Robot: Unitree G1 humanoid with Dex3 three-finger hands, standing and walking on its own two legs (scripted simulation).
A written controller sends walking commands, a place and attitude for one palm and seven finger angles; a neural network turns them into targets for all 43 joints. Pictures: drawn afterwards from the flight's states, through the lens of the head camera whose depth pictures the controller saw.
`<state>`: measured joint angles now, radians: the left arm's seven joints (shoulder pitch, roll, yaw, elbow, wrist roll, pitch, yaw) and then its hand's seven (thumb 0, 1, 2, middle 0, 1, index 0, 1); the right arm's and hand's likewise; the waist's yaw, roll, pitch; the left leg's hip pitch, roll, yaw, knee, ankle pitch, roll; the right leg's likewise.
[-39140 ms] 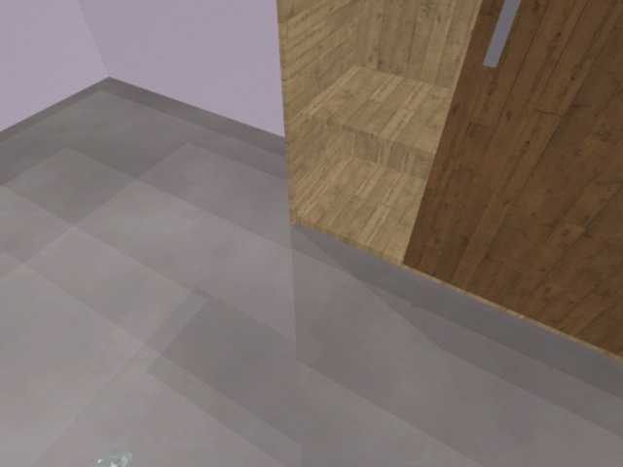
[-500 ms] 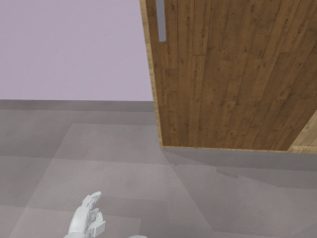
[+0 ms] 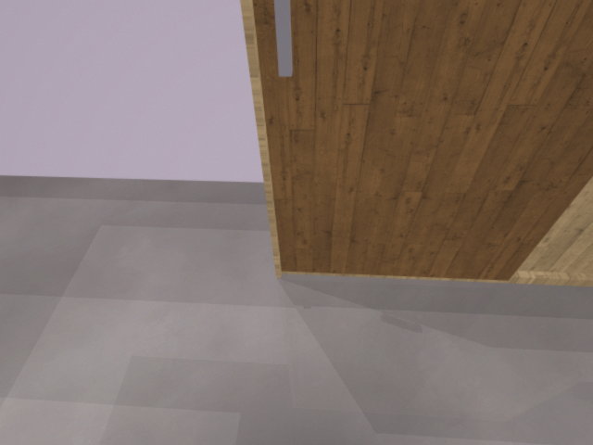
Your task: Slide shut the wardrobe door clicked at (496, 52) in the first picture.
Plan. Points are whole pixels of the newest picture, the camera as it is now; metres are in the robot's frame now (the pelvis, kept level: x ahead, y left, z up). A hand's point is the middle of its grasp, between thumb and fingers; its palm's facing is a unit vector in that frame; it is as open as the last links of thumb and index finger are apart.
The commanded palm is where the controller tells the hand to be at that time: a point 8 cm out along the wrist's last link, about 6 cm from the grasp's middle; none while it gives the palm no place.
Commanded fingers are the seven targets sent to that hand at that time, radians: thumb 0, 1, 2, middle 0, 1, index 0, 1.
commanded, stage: let the arm hang, fingers relaxed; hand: right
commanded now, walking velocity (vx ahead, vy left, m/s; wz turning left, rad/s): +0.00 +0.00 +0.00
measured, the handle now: out of the picture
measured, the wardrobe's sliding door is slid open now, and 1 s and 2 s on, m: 0.00 0.00 0.00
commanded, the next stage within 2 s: look to check the result in 0.78 s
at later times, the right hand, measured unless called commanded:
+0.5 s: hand out of the picture +0.03 -0.19 -0.16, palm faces -0.02 +0.98 -0.19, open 7.3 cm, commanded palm none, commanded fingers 0.00 -0.90 -0.90 0.20 0.30 0.20 0.30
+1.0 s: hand out of the picture +0.01 -0.19 -0.16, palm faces -0.01 +0.98 -0.17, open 7.4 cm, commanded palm none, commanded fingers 0.00 -0.90 -0.90 0.20 0.30 0.20 0.30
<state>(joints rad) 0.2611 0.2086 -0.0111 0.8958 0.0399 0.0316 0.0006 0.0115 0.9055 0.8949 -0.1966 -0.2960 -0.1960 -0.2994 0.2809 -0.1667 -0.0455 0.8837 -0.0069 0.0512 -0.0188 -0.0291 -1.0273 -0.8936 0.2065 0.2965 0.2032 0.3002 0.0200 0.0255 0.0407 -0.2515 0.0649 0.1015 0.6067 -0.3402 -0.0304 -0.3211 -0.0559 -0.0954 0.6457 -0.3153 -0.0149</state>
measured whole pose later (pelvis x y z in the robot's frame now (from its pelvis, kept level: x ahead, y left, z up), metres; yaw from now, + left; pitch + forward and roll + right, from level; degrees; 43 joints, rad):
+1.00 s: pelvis +0.01 -0.02 +0.02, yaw +2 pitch -1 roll +0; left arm 0.27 0.14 0.00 1.13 0.02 0.00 0.02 0.01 0.91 0.89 -0.20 -0.30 -0.20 -0.30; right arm 0.25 -0.14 -0.01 1.16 -0.01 0.00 -0.03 0.00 -0.91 -0.90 0.20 0.30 0.20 0.30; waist 0.01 0.00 0.07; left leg -0.13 0.10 0.06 0.38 -0.23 -0.07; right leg -0.17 -0.01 -0.15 0.40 -0.22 -0.05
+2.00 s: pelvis +0.02 +0.00 +0.02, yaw +1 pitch -1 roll +0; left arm 0.10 0.31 0.01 1.13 0.02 0.00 0.00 0.01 0.90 0.89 -0.20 -0.30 -0.20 -0.30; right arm 0.10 -0.30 -0.02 1.14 -0.01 -0.02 0.00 0.00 -0.91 -0.90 0.20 0.30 0.20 0.30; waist 0.01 -0.01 0.06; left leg -0.08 0.07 0.10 0.30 -0.20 -0.04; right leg -0.13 -0.02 -0.12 0.32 -0.17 -0.01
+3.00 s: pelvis +0.02 +0.02 +0.02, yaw +1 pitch -1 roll +0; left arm 0.11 0.32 0.00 1.14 0.02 0.00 0.00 0.01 0.90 0.89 -0.20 -0.30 -0.20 -0.30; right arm 0.10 -0.31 -0.01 1.14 -0.01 -0.02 0.00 0.00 -0.91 -0.90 0.20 0.30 0.20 0.30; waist 0.02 -0.01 0.05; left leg -0.05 0.03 0.10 0.26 -0.19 -0.01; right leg -0.11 -0.05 -0.11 0.29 -0.16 0.02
